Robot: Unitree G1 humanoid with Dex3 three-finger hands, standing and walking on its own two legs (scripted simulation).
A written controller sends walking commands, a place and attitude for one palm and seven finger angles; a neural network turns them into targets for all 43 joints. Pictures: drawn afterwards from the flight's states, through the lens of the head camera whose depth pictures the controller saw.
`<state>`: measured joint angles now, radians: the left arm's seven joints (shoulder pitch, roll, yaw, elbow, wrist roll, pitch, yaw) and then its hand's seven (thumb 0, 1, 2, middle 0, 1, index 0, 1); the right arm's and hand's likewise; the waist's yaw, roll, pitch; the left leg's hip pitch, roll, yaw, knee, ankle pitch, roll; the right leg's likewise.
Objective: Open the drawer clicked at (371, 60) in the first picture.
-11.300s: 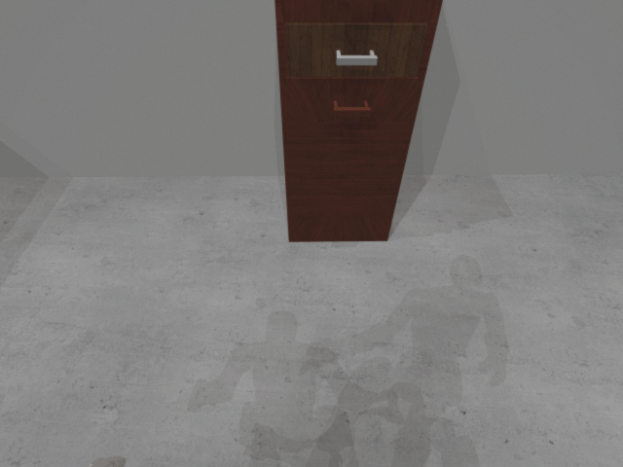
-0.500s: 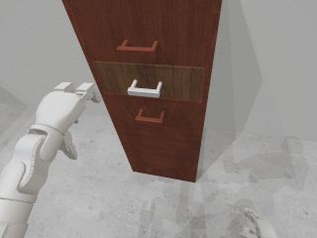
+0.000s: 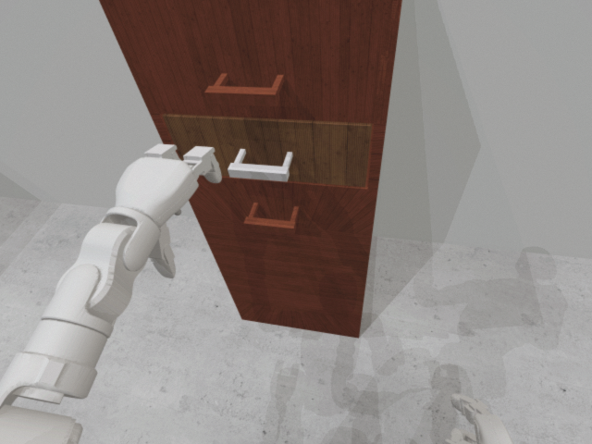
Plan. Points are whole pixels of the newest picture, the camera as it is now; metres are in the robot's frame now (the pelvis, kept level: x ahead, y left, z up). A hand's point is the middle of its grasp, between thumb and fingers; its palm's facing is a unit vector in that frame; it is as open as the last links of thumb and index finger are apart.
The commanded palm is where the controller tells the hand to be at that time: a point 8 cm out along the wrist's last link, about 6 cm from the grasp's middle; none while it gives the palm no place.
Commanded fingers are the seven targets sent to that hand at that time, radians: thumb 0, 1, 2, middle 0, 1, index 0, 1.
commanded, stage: move the hooked fingers above the handle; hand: left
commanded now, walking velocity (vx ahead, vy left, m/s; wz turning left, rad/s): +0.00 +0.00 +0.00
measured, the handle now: (261, 164) +0.57 +0.14 +0.04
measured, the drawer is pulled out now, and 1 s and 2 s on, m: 0.00 0.00 0.00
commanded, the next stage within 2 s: none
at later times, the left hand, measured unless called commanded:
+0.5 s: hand (211, 192) +0.42 +0.18 +0.11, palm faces +0.00 -0.03 -1.00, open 13.9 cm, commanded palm +0.41 +0.19 +0.17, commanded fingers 0.00 -0.50 0.30 -0.30 -1.20 -0.30 -1.20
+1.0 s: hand (245, 165) +0.51 +0.15 +0.09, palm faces -0.01 -0.02 -1.00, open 13.9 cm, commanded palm +0.50 +0.17 +0.15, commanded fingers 0.00 -0.50 0.30 -0.30 -1.20 -0.30 -1.20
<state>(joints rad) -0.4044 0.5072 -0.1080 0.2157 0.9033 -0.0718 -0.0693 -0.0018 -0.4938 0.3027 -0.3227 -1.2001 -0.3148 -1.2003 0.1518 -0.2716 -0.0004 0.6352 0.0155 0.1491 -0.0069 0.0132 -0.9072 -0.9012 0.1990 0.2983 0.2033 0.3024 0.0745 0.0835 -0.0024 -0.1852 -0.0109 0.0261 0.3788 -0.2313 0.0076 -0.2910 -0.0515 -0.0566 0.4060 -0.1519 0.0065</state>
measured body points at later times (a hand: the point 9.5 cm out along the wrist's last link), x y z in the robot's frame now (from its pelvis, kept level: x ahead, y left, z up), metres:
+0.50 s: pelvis +0.02 +0.00 +0.00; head +0.05 -0.03 +0.44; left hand +0.42 +0.18 +0.17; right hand +0.16 -0.25 -0.13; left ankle -0.02 +0.11 -0.74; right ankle +0.04 -0.12 -0.74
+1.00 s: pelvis +0.03 +0.00 -0.01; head +0.09 -0.02 +0.43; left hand +0.50 +0.15 +0.15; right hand +0.09 -0.26 -0.15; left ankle -0.02 +0.11 -0.74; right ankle +0.04 -0.12 -0.74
